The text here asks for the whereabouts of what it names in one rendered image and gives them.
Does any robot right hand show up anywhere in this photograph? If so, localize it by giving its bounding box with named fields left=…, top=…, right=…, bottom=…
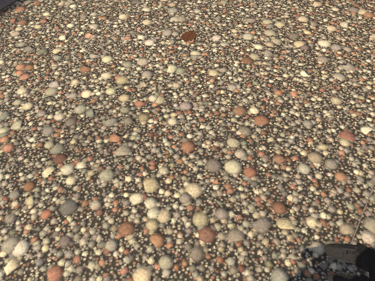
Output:
left=325, top=243, right=375, bottom=281

